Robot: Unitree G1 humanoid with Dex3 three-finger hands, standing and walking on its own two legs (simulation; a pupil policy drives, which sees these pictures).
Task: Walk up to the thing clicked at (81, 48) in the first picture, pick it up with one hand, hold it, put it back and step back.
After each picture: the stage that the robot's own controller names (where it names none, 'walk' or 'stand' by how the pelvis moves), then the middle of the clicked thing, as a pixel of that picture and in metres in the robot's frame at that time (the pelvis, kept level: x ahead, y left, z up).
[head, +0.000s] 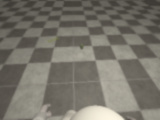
stand; (81, 46) +1.45 +0.19 -0.72
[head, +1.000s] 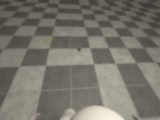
walk; (79, 48) +1.32 +0.19 -0.71
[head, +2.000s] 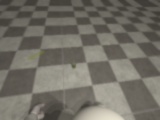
walk; (74, 65) +0.85 +0.20 -0.71
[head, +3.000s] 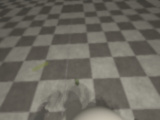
walk; (77, 82) +0.55 +0.21 -0.70
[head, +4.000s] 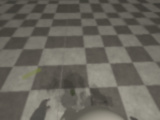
stand; (72, 92) +0.38 +0.19 -0.71
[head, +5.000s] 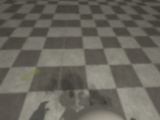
stand; (71, 94) +0.36 +0.19 -0.71
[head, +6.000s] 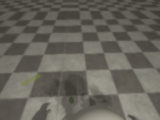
stand; (71, 100) +0.33 +0.20 -0.72
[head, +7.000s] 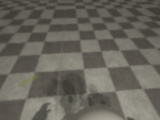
stand; (70, 99) +0.32 +0.21 -0.73
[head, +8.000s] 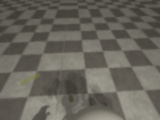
stand; (71, 98) +0.33 +0.22 -0.73
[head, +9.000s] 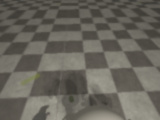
stand; (71, 99) +0.33 +0.21 -0.73
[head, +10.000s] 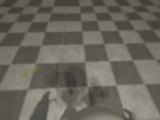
go down; (70, 91) +0.34 +0.20 -0.71
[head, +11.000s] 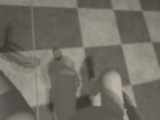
go down; (58, 55) +0.44 +0.22 -0.29
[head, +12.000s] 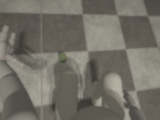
close in; (62, 58) +0.44 +0.20 -0.30
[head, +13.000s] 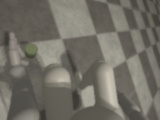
close in; (31, 51) +0.43 +0.24 -0.23
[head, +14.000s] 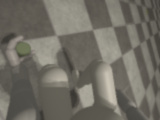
close; (23, 50) +0.42 +0.25 -0.23
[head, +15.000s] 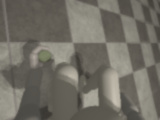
lift; (43, 56) +0.36 +0.24 -0.18
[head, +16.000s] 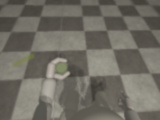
lift; (62, 71) +0.32 +0.18 +0.01
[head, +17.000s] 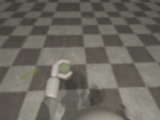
hold; (65, 71) +0.33 +0.17 +0.02
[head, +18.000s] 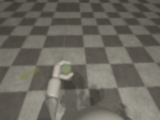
hold; (66, 72) +0.32 +0.17 +0.01
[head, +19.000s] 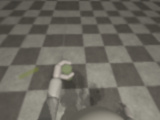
crouch; (67, 72) +0.33 +0.16 +0.00
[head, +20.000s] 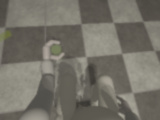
crouch; (57, 52) +0.45 +0.20 -0.08
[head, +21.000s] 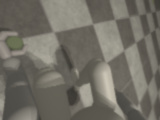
lower; (16, 46) +0.45 +0.26 -0.23
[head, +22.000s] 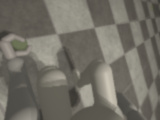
lower; (20, 46) +0.44 +0.27 -0.23
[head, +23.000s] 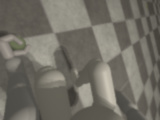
lower; (18, 46) +0.45 +0.26 -0.23
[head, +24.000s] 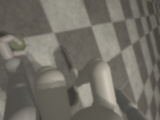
lower; (18, 46) +0.45 +0.26 -0.23
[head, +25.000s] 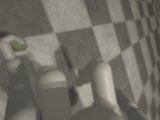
loosen; (19, 46) +0.44 +0.25 -0.23
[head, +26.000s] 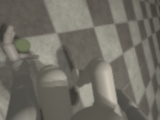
withdraw; (23, 47) +0.44 +0.24 -0.23
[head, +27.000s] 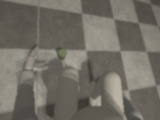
stand; (62, 54) +0.45 +0.20 -0.28
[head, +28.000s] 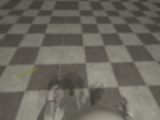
stand; (71, 92) +0.37 +0.17 -0.64
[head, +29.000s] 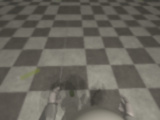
stand; (71, 93) +0.39 +0.19 -0.67
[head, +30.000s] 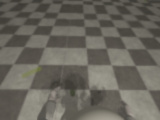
stand; (72, 93) +0.38 +0.18 -0.68
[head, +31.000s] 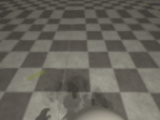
walk; (74, 95) +0.39 +0.19 -0.72
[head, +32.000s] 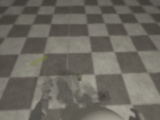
walk; (79, 77) +0.52 +0.11 -0.70
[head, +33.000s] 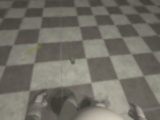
walk; (72, 61) +0.78 +0.24 -0.70
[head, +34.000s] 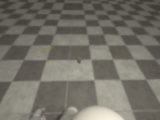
stand; (79, 60) +1.02 +0.21 -0.71
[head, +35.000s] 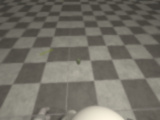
stand; (78, 61) +1.02 +0.21 -0.72
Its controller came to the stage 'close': yes
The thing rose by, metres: 0.73
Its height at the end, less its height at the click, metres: +0.00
